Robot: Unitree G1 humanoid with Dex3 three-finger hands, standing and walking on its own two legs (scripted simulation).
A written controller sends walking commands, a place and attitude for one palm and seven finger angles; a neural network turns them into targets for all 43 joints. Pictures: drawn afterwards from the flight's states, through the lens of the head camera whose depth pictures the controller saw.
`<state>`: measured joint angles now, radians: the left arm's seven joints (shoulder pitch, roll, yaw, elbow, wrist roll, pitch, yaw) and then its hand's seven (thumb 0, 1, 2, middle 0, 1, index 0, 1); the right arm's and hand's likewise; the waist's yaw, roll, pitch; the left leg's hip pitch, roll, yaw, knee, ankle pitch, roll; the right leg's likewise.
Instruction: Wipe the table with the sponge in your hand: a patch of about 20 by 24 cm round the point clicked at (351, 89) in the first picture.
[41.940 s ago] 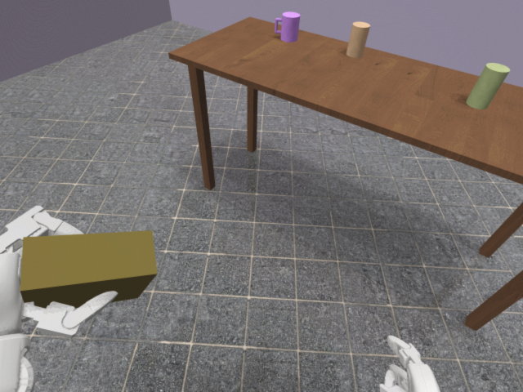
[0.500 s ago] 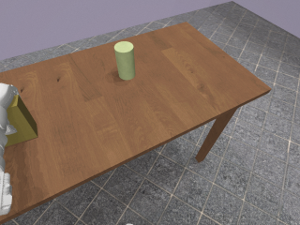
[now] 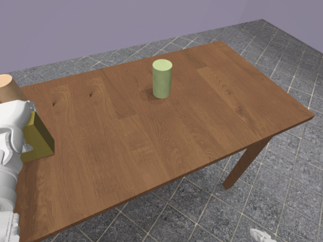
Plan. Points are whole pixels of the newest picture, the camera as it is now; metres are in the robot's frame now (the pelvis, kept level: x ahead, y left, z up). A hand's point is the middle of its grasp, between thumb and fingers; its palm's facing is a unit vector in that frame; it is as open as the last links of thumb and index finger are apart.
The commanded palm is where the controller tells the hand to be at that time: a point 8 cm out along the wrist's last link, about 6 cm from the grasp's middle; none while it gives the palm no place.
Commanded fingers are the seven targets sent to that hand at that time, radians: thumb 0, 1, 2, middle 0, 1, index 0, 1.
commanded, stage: slide back across to the first lane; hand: left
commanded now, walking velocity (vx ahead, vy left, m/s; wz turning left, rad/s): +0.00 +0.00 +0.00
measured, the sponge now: (25, 144) +0.34 +0.40 +0.02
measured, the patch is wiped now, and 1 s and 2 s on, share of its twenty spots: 1.00 1.00 1.00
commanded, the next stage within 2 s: wipe back along the first lane in 0.04 s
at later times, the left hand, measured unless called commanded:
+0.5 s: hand (10, 141) +0.32 +0.40 +0.06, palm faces -0.06 -0.01 -1.00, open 9.4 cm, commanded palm +0.28 +0.37 +0.10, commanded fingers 0.00 0.10 1.30 -1.20 -1.60 -1.20 -1.60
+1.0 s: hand (13, 158) +0.27 +0.37 +0.06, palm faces -0.04 -0.02 -1.00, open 9.4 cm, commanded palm +0.23 +0.35 +0.09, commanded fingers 0.00 0.10 1.30 -1.20 -1.60 -1.20 -1.60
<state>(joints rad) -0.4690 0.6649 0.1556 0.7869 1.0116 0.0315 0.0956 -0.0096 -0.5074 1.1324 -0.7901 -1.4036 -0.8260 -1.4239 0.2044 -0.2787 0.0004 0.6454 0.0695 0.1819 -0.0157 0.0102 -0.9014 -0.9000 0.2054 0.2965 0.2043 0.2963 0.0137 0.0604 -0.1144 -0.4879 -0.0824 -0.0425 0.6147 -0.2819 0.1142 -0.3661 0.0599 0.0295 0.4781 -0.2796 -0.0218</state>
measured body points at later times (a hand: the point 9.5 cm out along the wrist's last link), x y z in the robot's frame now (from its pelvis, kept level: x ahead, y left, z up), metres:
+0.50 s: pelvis +0.00 +0.01 +0.00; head +0.04 +0.01 +0.45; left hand +0.32 +0.40 +0.12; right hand +0.15 -0.24 -0.11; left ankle +0.00 +0.04 -0.73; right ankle -0.03 -0.14 -0.73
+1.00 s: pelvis +0.01 -0.02 +0.00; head +0.03 -0.02 +0.45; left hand +0.27 +0.36 +0.12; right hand +0.20 -0.25 -0.10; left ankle +0.00 +0.04 -0.73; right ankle -0.03 -0.15 -0.73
